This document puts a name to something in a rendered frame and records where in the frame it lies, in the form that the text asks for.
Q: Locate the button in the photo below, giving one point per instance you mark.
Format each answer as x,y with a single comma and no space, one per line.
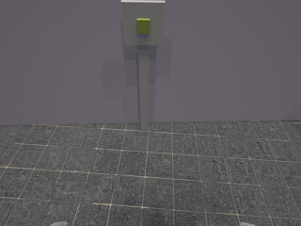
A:
143,25

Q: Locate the panel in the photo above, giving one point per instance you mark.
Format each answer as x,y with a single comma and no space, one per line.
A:
131,10

